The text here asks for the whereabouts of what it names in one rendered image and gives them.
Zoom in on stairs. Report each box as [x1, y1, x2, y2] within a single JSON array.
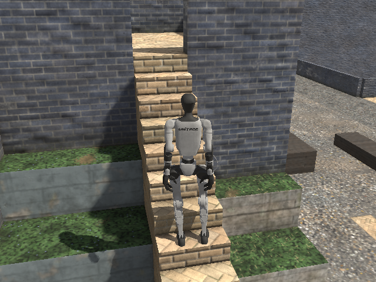
[[133, 55, 240, 282]]

